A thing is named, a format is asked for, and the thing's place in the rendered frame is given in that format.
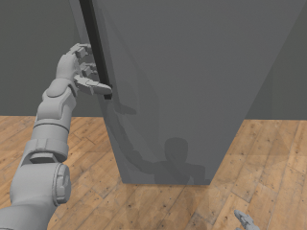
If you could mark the robot left hand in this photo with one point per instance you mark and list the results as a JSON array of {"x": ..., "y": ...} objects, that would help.
[{"x": 69, "y": 68}]

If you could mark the left robot upper arm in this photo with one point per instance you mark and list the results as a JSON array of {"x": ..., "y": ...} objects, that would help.
[{"x": 37, "y": 191}]

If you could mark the robot right hand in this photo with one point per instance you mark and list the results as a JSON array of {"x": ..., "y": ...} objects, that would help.
[{"x": 246, "y": 221}]

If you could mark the robot left forearm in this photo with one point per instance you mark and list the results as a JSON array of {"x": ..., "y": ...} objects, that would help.
[{"x": 49, "y": 138}]

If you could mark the fridge door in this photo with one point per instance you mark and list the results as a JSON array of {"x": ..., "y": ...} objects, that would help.
[{"x": 184, "y": 74}]

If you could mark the handle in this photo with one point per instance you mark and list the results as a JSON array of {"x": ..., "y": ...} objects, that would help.
[{"x": 90, "y": 21}]

